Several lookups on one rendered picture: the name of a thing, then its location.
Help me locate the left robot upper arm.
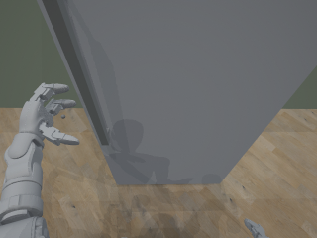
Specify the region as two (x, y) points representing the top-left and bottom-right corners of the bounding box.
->
(0, 216), (50, 238)

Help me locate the fridge door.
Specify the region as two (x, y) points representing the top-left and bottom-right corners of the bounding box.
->
(37, 0), (317, 185)

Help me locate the right robot hand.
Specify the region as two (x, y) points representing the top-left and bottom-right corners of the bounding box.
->
(244, 218), (269, 238)

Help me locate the handle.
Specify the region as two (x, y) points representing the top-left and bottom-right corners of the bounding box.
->
(42, 0), (110, 146)

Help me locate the left robot forearm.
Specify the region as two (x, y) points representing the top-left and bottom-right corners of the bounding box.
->
(0, 132), (45, 226)

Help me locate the left robot hand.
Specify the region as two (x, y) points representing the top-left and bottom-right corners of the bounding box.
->
(19, 83), (80, 146)

